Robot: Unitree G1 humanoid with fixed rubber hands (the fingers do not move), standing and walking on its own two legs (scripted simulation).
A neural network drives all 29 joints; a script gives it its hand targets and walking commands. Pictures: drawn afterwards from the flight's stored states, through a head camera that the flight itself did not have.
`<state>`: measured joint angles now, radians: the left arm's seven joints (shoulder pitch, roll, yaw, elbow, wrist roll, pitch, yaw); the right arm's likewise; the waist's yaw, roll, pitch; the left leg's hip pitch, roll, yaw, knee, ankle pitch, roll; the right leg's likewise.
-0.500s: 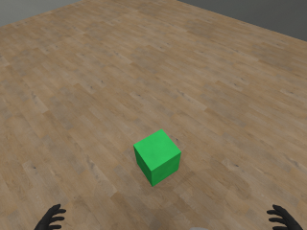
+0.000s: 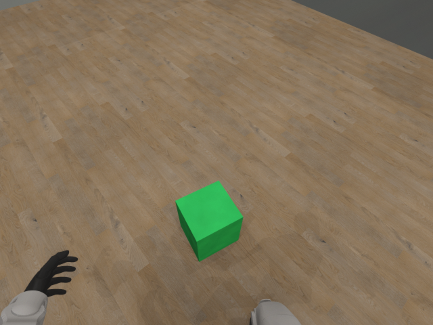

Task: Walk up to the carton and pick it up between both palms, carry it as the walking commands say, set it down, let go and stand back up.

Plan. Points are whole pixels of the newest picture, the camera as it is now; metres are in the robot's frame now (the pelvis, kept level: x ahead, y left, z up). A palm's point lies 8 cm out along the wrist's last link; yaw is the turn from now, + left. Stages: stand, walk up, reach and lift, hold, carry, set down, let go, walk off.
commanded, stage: walk up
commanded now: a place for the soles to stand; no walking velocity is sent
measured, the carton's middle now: (208, 221) +0.58 +0.02 -0.63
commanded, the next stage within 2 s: none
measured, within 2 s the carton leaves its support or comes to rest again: neither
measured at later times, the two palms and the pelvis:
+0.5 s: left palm out of the picture +0.13 +0.25 -0.11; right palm out of the picture +0.25 -0.45 -0.03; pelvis +0.12 -0.10 -0.01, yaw +13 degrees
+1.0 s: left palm (126, 304) +0.17 +0.18 -0.09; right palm (384, 184) +0.42 -0.44 -0.10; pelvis +0.20 -0.17 -0.02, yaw +23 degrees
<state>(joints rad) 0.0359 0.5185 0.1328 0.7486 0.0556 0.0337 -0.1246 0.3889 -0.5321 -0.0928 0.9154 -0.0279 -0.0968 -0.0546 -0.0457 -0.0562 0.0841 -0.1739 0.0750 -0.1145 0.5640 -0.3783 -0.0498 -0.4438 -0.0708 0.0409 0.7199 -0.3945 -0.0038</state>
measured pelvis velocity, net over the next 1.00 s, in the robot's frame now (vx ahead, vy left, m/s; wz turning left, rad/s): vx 0.20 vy -0.17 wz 0.40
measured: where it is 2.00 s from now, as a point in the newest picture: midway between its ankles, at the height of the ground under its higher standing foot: (256, 317)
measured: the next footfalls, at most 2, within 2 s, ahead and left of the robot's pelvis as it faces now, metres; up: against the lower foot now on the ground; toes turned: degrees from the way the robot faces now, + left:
right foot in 0.02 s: +0.13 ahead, -0.16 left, +0.00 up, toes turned +0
left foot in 0.30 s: +0.16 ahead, +0.04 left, +0.00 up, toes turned +15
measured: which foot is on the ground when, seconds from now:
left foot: down 0.00-0.02, up 0.04-0.28, down 0.30-0.62, up 0.64-0.80, down 0.82-1.00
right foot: up 0.00-0.00, down 0.02-0.30, up 0.32-0.58, down 0.60-1.00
